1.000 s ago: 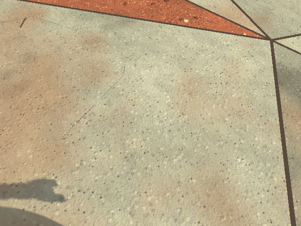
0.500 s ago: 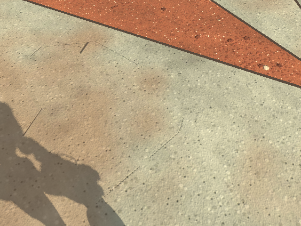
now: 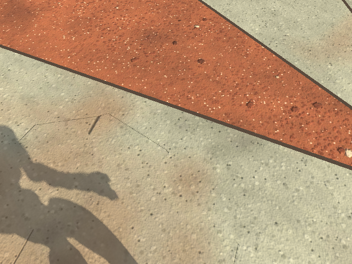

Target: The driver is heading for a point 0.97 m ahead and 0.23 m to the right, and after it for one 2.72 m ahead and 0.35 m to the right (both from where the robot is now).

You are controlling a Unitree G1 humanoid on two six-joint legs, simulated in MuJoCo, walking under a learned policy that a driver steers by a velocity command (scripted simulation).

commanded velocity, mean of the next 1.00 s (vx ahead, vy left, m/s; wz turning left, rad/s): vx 1.00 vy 0.00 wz -0.25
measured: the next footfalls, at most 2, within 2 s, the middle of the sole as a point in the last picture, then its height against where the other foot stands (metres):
right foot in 0.36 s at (219, 229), level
left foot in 0.82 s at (162, 136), level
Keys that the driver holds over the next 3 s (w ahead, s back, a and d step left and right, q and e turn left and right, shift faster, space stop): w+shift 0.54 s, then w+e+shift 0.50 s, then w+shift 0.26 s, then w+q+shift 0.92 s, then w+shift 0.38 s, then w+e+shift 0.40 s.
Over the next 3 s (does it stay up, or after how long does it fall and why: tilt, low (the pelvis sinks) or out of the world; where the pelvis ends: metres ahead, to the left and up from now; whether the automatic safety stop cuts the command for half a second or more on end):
stays up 2.64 -0.20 0.00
